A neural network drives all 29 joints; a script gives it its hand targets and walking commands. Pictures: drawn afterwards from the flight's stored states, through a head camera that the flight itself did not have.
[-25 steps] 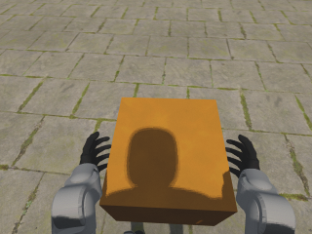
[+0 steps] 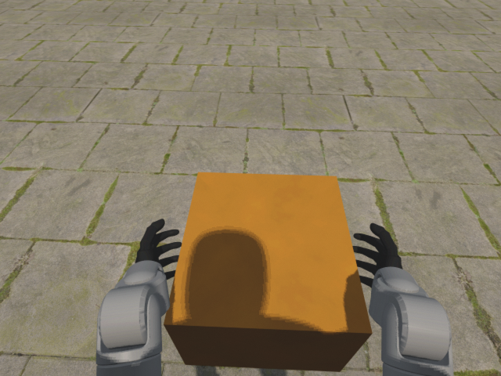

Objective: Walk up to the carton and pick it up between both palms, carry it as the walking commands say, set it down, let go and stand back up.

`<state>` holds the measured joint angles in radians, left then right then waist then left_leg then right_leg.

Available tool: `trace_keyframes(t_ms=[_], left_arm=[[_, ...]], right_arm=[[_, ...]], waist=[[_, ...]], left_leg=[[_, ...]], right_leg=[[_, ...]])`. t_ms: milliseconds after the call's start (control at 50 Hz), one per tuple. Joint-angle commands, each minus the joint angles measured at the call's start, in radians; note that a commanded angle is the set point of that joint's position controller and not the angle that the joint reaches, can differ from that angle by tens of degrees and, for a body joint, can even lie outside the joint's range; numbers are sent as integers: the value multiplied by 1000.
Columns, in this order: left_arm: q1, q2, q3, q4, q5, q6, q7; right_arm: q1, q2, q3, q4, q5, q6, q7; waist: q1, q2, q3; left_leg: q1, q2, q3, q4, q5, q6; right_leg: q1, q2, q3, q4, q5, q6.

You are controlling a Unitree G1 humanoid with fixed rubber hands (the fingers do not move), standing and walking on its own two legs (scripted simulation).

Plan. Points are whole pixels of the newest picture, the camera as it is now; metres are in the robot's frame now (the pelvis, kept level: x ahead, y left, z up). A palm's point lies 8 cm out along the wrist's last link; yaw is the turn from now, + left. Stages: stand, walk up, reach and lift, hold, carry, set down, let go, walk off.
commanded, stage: carry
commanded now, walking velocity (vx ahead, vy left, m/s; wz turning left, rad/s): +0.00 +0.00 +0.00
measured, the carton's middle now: (264, 265) +0.33 +0.00 -0.01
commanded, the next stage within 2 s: none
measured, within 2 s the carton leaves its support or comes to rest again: neither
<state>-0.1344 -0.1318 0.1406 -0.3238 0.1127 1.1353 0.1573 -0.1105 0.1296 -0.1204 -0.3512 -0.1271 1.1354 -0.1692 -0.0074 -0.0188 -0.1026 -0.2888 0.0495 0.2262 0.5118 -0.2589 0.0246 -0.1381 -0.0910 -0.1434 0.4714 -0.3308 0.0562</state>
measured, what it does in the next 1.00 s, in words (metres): walks ahead: right foot, then left foot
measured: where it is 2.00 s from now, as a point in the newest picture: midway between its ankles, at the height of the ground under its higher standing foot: (321, 248)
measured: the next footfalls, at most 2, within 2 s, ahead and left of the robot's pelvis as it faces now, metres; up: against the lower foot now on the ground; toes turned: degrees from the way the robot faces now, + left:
right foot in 0.50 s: +0.04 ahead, -0.13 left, +0.00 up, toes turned -13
left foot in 0.84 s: +0.34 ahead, +0.04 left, +0.00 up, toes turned +13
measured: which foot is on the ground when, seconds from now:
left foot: down 0.00-0.50, up 0.52-0.82, down 0.84-1.00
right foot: down 0.00-0.40, up 0.42-0.48, down 0.50-0.90, up 0.92-1.00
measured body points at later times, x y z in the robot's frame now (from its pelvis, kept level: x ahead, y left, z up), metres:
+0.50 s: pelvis +0.07 -0.05 +0.01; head +0.10 -0.06 +0.46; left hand +0.34 +0.12 +0.08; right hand +0.33 -0.22 +0.08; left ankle -0.01 +0.08 -0.71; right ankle +0.00 -0.12 -0.74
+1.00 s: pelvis +0.27 -0.08 +0.00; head +0.28 -0.08 +0.45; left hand +0.54 +0.08 +0.06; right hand +0.51 -0.26 +0.07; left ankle +0.30 +0.03 -0.74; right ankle +0.14 -0.17 -0.65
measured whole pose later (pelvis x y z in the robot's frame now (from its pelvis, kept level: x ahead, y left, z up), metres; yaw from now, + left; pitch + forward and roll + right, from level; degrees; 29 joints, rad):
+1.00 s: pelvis +0.27 -0.08 +0.00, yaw -2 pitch +2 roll +1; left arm -0.07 -0.13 0.14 -0.44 0.08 1.18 0.16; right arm -0.04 0.13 -0.06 -0.45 -0.10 1.17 -0.20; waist -0.03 -0.02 -0.02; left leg -0.30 0.09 0.25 0.47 -0.19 0.03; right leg -0.36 -0.04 -0.07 1.15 -0.45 0.00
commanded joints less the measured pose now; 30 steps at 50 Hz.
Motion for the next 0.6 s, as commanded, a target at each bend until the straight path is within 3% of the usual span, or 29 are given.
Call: trace_keyframes(t_ms=[0,120,140,240,280,320,340,360,380,400,420,440,460,480,500,520,540,560,580], left_arm=[[-385,-934,-719,-132,-377,-24,-238],[-355,-849,-654,-57,-341,-47,-237],[-364,-853,-664,-98,-356,-55,-236],[-333,-856,-660,-95,-352,-73,-234],[-302,-848,-664,-92,-347,-73,-235],[-311,-860,-703,-187,-378,-72,-231],[-312,-902,-762,-262,-405,-57,-232],[-319,-894,-763,-254,-398,-47,-232],[-330,-885,-764,-257,-398,-41,-234],[-341,-879,-761,-256,-397,-34,-237],[-349,-876,-766,-253,-404,-25,-239],[-333,-877,-767,-242,-410,-18,-244],[-301,-866,-766,-221,-418,-11,-247],[-282,-863,-777,-221,-421,-7,-245],[-268,-850,-765,-207,-399,0,-243],[-274,-850,-747,-195,-377,-3,-241],[-282,-841,-733,-195,-360,-8,-239],[-313,-844,-738,-223,-369,-12,-235],[-327,-852,-740,-247,-377,-13,-235]], right_arm=[[-431,910,675,-141,376,-31,250],[-385,830,616,-73,338,-59,240],[-382,840,628,-105,349,-67,236],[-365,842,642,-129,348,-90,227],[-348,839,654,-131,345,-89,229],[-357,869,699,-214,383,-86,227],[-346,916,754,-278,414,-71,229],[-330,913,750,-253,408,-59,227],[-319,908,751,-250,404,-54,226],[-314,900,753,-265,400,-50,221],[-303,892,734,-255,386,-43,213],[-315,878,721,-254,376,-40,209],[-310,862,715,-249,364,-32,208],[-298,836,720,-250,357,-21,210],[-318,826,731,-250,362,-10,215],[-368,836,760,-276,388,-7,227],[-411,835,798,-307,409,-2,238],[-431,843,814,-319,429,0,242],[-424,859,817,-316,436,2,243]], waist=[[5,29,-287],[5,32,-266],[6,24,-264],[7,-33,-245],[6,-7,-260],[3,47,-286],[-3,99,-287],[-6,162,-269],[-10,210,-247],[-15,197,-227],[1,145,-224],[19,33,-248],[28,-145,-236],[26,-219,-203],[24,-169,-167],[31,-133,-117],[39,-154,-105],[38,-138,-91],[35,-125,-93]], left_leg=[[217,111,-64,60,777,-25],[273,71,-26,26,795,-26],[273,67,-24,34,791,-23],[151,9,28,8,597,-40],[214,3,35,-27,650,-35],[381,34,12,-6,884,-13],[522,94,-41,-4,1032,8],[676,170,-108,24,1216,39],[770,234,-170,49,1331,65],[744,256,-179,76,1285,64],[560,227,-118,122,1053,40],[215,173,-27,156,637,-2],[-160,107,15,235,-17,-42],[-331,43,-6,328,-267,-51],[-346,34,-49,364,-286,-43],[-393,35,-66,337,-261,-49],[-464,52,-61,316,-234,-65],[-484,61,-60,329,-190,-71],[-484,56,-53,348,-150,-70]], right_leg=[[20,-47,1,40,743,-20],[-9,9,-45,6,676,-12],[-3,13,-46,-9,684,-14],[131,3,-40,46,963,-25],[96,14,-55,99,980,-24],[-38,39,-86,127,820,-13],[-174,57,-97,98,514,-3],[-340,87,-102,26,127,4],[-451,102,-83,-63,-145,8],[-427,93,-47,-140,-168,2],[-211,92,-48,-248,-16,-10],[172,41,-42,-284,327,-26],[466,-113,81,-196,671,-79],[507,-204,200,-173,733,-135],[424,-241,245,-210,659,-159],[429,-248,243,-214,656,-188],[473,-280,242,-223,659,-228],[464,-271,213,-230,679,-243],[467,-239,166,-229,728,-233]])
